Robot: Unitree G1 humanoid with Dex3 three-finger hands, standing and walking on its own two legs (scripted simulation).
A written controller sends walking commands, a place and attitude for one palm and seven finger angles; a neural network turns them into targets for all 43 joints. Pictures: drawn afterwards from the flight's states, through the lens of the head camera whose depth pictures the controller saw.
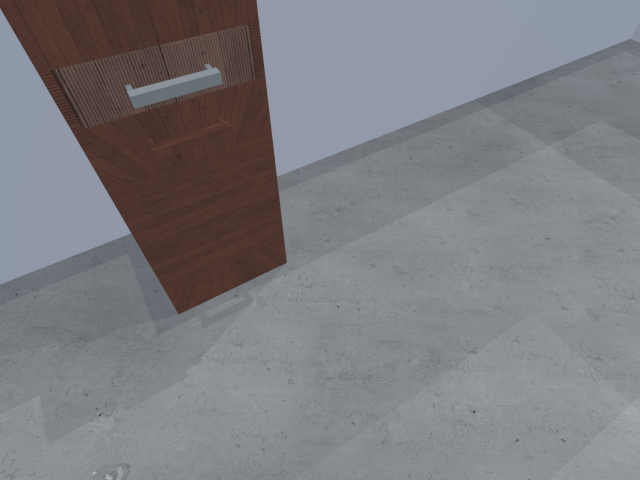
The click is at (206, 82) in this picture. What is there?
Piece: drawer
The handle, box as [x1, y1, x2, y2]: [125, 63, 222, 108]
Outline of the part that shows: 220,72 215,67 212,68 208,63 205,64 206,69 199,72 135,89 132,89 129,84 125,86 131,102 135,108 222,83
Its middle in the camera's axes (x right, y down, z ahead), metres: -0.31 -0.32 +0.80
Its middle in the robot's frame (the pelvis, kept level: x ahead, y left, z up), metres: +0.82 +0.35 +0.06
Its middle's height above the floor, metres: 0.83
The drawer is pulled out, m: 0.00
